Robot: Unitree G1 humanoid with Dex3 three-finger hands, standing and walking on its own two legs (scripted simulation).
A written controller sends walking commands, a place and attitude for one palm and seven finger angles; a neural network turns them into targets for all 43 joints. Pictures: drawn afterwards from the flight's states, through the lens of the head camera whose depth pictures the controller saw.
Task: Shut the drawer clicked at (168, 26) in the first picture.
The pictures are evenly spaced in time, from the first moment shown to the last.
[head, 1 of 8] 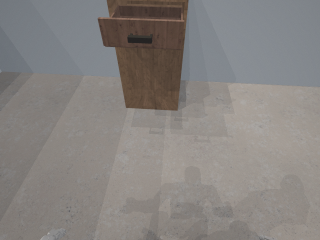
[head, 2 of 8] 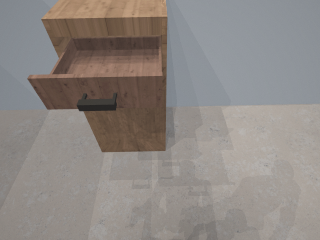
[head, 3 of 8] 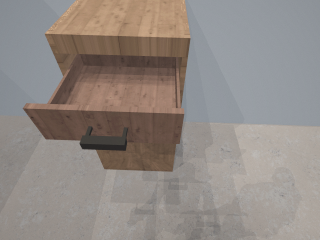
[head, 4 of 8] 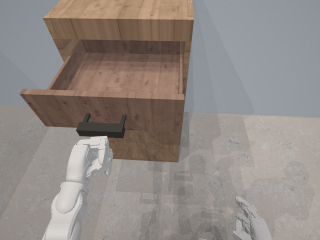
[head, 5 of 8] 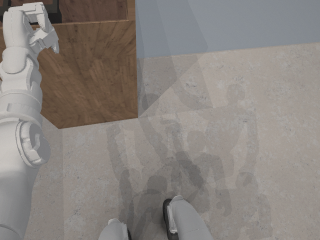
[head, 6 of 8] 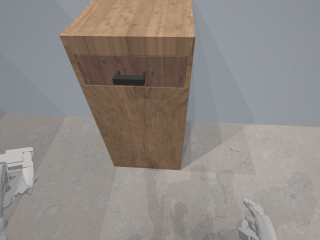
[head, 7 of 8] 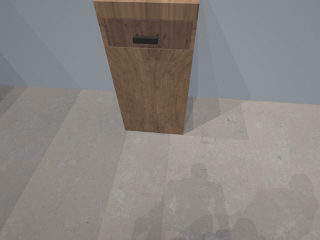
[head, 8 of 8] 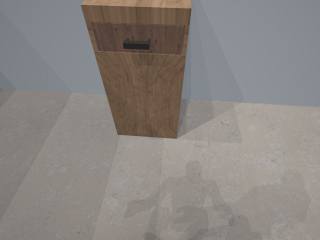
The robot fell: no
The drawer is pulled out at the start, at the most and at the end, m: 0.27 0.27 0.00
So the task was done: yes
